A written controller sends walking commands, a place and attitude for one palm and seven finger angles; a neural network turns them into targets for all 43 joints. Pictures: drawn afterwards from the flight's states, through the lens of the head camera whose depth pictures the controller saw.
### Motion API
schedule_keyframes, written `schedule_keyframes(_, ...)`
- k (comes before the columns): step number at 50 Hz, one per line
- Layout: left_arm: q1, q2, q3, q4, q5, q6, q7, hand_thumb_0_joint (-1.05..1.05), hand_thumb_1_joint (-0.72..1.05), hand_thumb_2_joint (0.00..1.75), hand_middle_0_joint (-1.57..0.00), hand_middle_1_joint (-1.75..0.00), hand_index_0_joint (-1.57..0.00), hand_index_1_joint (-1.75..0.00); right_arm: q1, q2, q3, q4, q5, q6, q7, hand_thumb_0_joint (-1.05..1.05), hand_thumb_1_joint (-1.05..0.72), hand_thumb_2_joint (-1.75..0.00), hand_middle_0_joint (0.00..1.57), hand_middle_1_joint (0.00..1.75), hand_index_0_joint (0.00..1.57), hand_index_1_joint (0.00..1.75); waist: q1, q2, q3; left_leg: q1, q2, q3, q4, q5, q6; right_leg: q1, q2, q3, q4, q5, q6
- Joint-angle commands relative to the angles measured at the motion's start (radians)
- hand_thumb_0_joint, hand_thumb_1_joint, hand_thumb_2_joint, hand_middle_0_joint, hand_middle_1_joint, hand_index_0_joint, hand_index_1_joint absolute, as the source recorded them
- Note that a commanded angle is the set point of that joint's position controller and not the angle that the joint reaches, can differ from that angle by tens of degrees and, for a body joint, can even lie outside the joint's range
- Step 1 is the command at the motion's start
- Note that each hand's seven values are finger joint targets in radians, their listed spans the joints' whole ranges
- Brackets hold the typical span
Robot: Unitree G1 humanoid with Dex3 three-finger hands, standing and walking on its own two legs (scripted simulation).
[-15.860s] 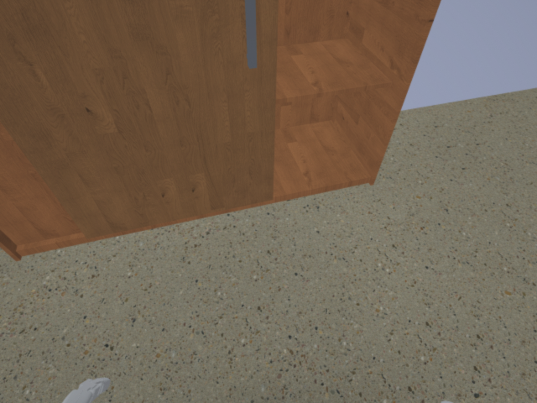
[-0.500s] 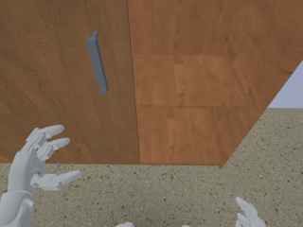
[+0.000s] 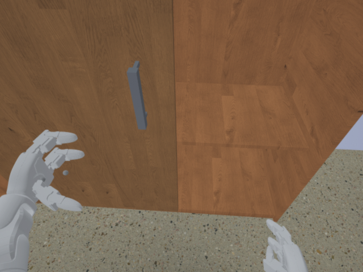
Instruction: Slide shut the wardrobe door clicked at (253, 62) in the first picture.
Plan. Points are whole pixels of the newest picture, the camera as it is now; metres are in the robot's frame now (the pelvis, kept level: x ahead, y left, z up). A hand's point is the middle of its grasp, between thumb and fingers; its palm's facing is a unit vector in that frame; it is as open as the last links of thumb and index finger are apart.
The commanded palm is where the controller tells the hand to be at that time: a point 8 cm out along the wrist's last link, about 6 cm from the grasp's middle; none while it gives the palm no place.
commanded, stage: raise the hand with hooked fingers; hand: left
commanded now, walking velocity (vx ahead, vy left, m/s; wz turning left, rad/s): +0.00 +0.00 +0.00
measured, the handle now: (139, 96) +0.53 +0.18 +0.10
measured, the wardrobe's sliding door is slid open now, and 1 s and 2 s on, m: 0.54 0.54 0.54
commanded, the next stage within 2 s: move the hooked fingers beside the handle in 0.62 s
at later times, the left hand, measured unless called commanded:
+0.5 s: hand (73, 161) +0.28 +0.25 +0.13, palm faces +0.12 -0.99 -0.05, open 14.0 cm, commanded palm +0.25 +0.29 +0.13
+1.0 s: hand (82, 152) +0.30 +0.24 +0.13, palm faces +0.09 -1.00 -0.04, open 14.0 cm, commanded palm +0.28 +0.29 +0.13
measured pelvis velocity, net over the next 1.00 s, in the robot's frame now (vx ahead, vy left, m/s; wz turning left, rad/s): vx -0.01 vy -0.03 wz -0.01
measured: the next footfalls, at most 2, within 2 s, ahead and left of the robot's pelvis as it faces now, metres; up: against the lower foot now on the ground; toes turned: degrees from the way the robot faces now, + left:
none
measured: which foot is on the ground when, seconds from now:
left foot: down 0.00-1.00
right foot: down 0.00-1.00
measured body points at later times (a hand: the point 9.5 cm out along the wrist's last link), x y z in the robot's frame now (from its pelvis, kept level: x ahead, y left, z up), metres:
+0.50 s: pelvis +0.00 -0.02 +0.01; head +0.00 -0.03 +0.46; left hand +0.26 +0.30 +0.14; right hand +0.17 -0.27 -0.06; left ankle +0.00 +0.09 -0.72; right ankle +0.01 -0.13 -0.72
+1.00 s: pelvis -0.01 -0.03 +0.01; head +0.00 -0.04 +0.46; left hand +0.29 +0.29 +0.14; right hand +0.16 -0.27 -0.07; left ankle +0.00 +0.09 -0.72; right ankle +0.01 -0.13 -0.72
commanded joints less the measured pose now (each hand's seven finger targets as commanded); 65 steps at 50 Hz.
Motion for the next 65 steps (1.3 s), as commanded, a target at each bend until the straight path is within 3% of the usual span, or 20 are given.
schedule_keyframes(1, -0.296, 0.251, 0.127, -0.173, -0.034, -0.053, -0.007, 0.00, -0.50, 0.30, -0.30, -1.20, -0.30, -1.20, -0.075, -0.154, -0.064, -0.132, 0.006, -0.050, -0.027, 0.00, -0.90, -0.90, 0.20, 0.30, 0.20, 0.30, -0.022, 0.030, -0.156, 0.104, 0.020, -0.085, -0.175, 0.274, -0.041, 0.062, 0.042, 0.003, -0.089, 0.201, -0.043)
schedule_keyframes(6, -0.365, 0.291, 0.140, -0.140, -0.025, -0.041, -0.031, 0.00, -0.50, 0.30, -0.30, -1.20, -0.30, -1.20, -0.075, -0.156, -0.062, -0.124, 0.010, -0.047, -0.033, 0.00, -0.90, -0.90, 0.20, 0.30, 0.20, 0.30, -0.019, 0.067, -0.184, 0.142, 0.017, -0.075, -0.193, 0.292, -0.034, 0.104, 0.038, 0.012, -0.118, 0.225, -0.046)
schedule_keyframes(9, -0.306, 0.242, 0.107, -0.075, -0.030, -0.026, -0.051, 0.00, -0.50, 0.30, -0.30, -1.20, -0.30, -1.20, -0.068, -0.155, -0.064, -0.124, 0.012, -0.046, -0.027, 0.00, -0.90, -0.90, 0.20, 0.30, 0.20, 0.30, -0.020, 0.021, -0.145, 0.118, 0.015, -0.069, -0.202, 0.284, -0.028, 0.108, 0.039, 0.010, -0.130, 0.235, -0.045)
schedule_keyframes(13, -0.281, 0.259, 0.129, -0.072, -0.037, -0.020, -0.052, 0.00, -0.50, 0.30, -0.30, -1.20, -0.30, -1.20, -0.073, -0.162, -0.072, -0.133, 0.014, -0.044, -0.021, 0.00, -0.90, -0.90, 0.20, 0.30, 0.20, 0.30, -0.009, 0.008, -0.145, 0.106, 0.010, -0.057, -0.205, 0.273, -0.021, 0.117, 0.035, 0.016, -0.138, 0.237, -0.044)
schedule_keyframes(17, -0.303, 0.313, 0.184, -0.133, -0.029, -0.053, -0.012, 0.00, -0.50, 0.30, -0.30, -1.20, -0.30, -1.20, -0.072, -0.161, -0.075, -0.134, 0.004, -0.046, -0.017, 0.00, -0.90, -0.90, 0.20, 0.30, 0.20, 0.30, -0.004, 0.016, -0.169, 0.118, 0.009, -0.046, -0.203, 0.277, -0.016, 0.136, 0.035, 0.027, -0.145, 0.239, -0.043)
schedule_keyframes(23, -0.336, 0.280, 0.161, -0.136, -0.021, -0.103, 0.009, 0.00, -0.50, 0.30, -0.30, -1.20, -0.30, -1.20, -0.073, -0.153, -0.079, -0.120, 0.004, -0.055, -0.021, 0.00, -0.90, -0.90, 0.20, 0.30, 0.20, 0.30, -0.025, 0.057, -0.161, 0.130, 0.005, -0.028, -0.201, 0.263, -0.009, 0.135, 0.027, 0.041, -0.157, 0.250, -0.038)
schedule_keyframes(28, -0.317, 0.257, 0.128, -0.070, -0.027, -0.080, -0.027, 0.00, -0.50, 0.30, -0.30, -1.20, -0.30, -1.20, -0.081, -0.158, -0.078, -0.116, 0.014, -0.059, -0.033, 0.00, -0.90, -0.90, 0.20, 0.30, 0.20, 0.30, -0.028, 0.013, -0.132, 0.101, 0.003, -0.022, -0.205, 0.209, -0.003, 0.130, 0.021, 0.050, -0.175, 0.207, -0.030)
schedule_keyframes(34, -0.314, 0.285, 0.166, -0.077, -0.037, -0.087, -0.025, 0.00, -0.50, 0.30, -0.30, -1.20, -0.30, -1.20, -0.088, -0.154, -0.076, -0.119, 0.011, -0.065, -0.035, 0.00, -0.90, -0.90, 0.20, 0.30, 0.20, 0.30, -0.016, -0.011, -0.158, 0.094, 0.000, -0.018, -0.199, 0.218, -0.002, 0.152, 0.016, 0.060, -0.175, 0.215, -0.025)
schedule_keyframes(36, -0.318, 0.278, 0.163, -0.071, -0.038, -0.091, -0.019, 0.00, -0.50, 0.30, -0.30, -1.20, -0.30, -1.20, -0.090, -0.152, -0.075, -0.119, 0.010, -0.066, -0.035, 0.00, -0.90, -0.90, 0.20, 0.30, 0.20, 0.30, -0.022, -0.019, -0.140, 0.089, 0.000, -0.019, -0.200, 0.199, -0.002, 0.134, 0.016, 0.062, -0.180, 0.189, -0.023)
schedule_keyframes(37, -0.347, 0.306, 0.182, -0.045, -0.037, -0.093, -0.014, 0.00, -0.50, 0.30, -0.30, -1.20, -0.30, -1.20, -0.086, -0.156, -0.074, -0.108, 0.010, -0.062, -0.037, 0.00, -0.90, -0.90, 0.20, 0.30, 0.20, 0.30, -0.028, -0.031, -0.117, 0.076, 0.002, -0.019, -0.197, 0.188, -0.002, 0.125, 0.018, 0.067, -0.186, 0.170, -0.023)
schedule_keyframes(40, -0.447, 0.303, 0.152, -0.007, -0.022, -0.105, -0.011, 0.00, -0.50, 0.30, -0.30, -1.20, -0.30, -1.20, -0.085, -0.157, -0.073, -0.096, 0.015, -0.061, -0.046, 0.00, -0.90, -0.90, 0.20, 0.30, 0.20, 0.30, -0.049, -0.006, -0.097, 0.068, 0.003, -0.018, -0.198, 0.144, -0.002, 0.097, 0.012, 0.077, -0.196, 0.113, -0.019)
schedule_keyframes(42, -0.504, 0.282, 0.114, 0.004, -0.014, -0.111, -0.017, 0.00, -0.50, 0.30, -0.30, -1.20, -0.30, -1.20, -0.083, -0.156, -0.070, -0.091, 0.015, -0.060, -0.050, 0.00, -0.90, -0.90, 0.20, 0.30, 0.20, 0.30, -0.061, 0.016, -0.110, 0.086, 0.003, -0.018, -0.193, 0.139, -0.001, 0.086, 0.013, 0.081, -0.193, 0.109, -0.022)
schedule_keyframes(43, -0.534, 0.308, 0.125, 0.008, -0.009, -0.117, -0.019, 0.00, -0.50, 0.30, -0.30, -1.20, -0.30, -1.20, -0.078, -0.159, -0.074, -0.087, 0.017, -0.061, -0.053, 0.00, -0.90, -0.90, 0.20, 0.30, 0.20, 0.30, -0.062, 0.027, -0.142, 0.089, 0.003, -0.019, -0.191, 0.137, -0.001, 0.097, 0.009, 0.085, -0.193, 0.105, -0.020)
schedule_keyframes(45, -0.525, 0.292, 0.110, 0.011, -0.004, -0.128, -0.027, 0.00, -0.50, 0.30, -0.30, -1.20, -0.30, -1.20, -0.073, -0.154, -0.073, -0.091, 0.016, -0.064, -0.053, 0.00, -0.90, -0.90, 0.20, 0.30, 0.20, 0.30, -0.053, 0.044, -0.194, 0.115, 0.001, -0.020, -0.191, 0.182, -0.001, 0.126, 0.010, 0.074, -0.173, 0.164, -0.025)
schedule_keyframes(48, -0.541, 0.296, 0.111, 0.065, -0.006, -0.128, -0.029, 0.00, -0.50, 0.30, -0.30, -1.20, -0.30, -1.20, -0.061, -0.158, -0.074, -0.084, 0.015, -0.059, -0.052, 0.00, -0.90, -0.90, 0.20, 0.30, 0.20, 0.30, -0.058, -0.014, -0.184, 0.098, 0.004, -0.025, -0.191, 0.195, -0.001, 0.117, 0.015, 0.063, -0.166, 0.190, -0.022)
schedule_keyframes(50, -0.531, 0.294, 0.116, 0.108, -0.007, -0.122, -0.027, 0.00, -0.50, 0.30, -0.30, -1.20, -0.30, -1.20, -0.057, -0.161, -0.074, -0.083, 0.014, -0.056, -0.049, 0.00, -0.90, -0.90, 0.20, 0.30, 0.20, 0.30, -0.050, -0.008, -0.172, 0.087, 0.004, -0.026, -0.194, 0.193, -0.003, 0.105, 0.014, 0.061, -0.163, 0.191, -0.026)
schedule_keyframes(54, -0.538, 0.365, 0.175, 0.224, 0.008, -0.096, -0.017, 0.00, -0.50, 0.30, -0.30, -1.20, -0.30, -1.20, -0.036, -0.174, -0.077, -0.084, 0.011, -0.031, -0.042, 0.00, -0.90, -0.90, 0.20, 0.30, 0.20, 0.30, -0.045, -0.054, -0.144, 0.023, 0.004, -0.021, -0.190, 0.188, -0.003, 0.097, 0.010, 0.063, -0.156, 0.184, -0.023)
schedule_keyframes(60, -0.610, 0.340, 0.141, 0.070, 0.024, -0.164, -0.001, 0.00, -0.50, 0.30, -0.30, -1.20, -0.30, -1.20, -0.009, -0.159, -0.087, -0.111, 0.005, -0.026, -0.023, 0.00, -0.90, -0.90, 0.20, 0.30, 0.20, 0.30, -0.041, 0.099, -0.303, 0.137, 0.007, -0.021, -0.176, 0.322, -0.010, 0.137, 0.022, 0.055, -0.117, 0.306, -0.036)
schedule_keyframes(62, -0.583, 0.326, 0.141, 0.094, 0.013, -0.171, 0.001, 0.00, -0.50, 0.30, -0.30, -1.20, -0.30, -1.20, 0.006, -0.165, -0.091, -0.104, 0.001, -0.023, -0.022, 0.00, -0.90, -0.90, 0.20, 0.30, 0.20, 0.30, -0.049, 0.014, -0.298, 0.131, 0.014, -0.026, -0.170, 0.354, -0.008, 0.140, 0.028, 0.048, -0.114, 0.337, -0.034)
schedule_keyframes(65, -0.598, 0.310, 0.131, 0.227, 0.016, -0.140, -0.002, 0.00, -0.50, 0.30, -0.30, -1.20, -0.30, -1.20, 0.017, -0.177, -0.091, -0.081, 0.009, -0.006, -0.026, 0.00, -0.90, -0.90, 0.20, 0.30, 0.20, 0.30, -0.072, -0.050, -0.167, 0.057, 0.015, -0.030, -0.192, 0.246, -0.008, 0.063, 0.026, 0.038, -0.131, 0.247, -0.029)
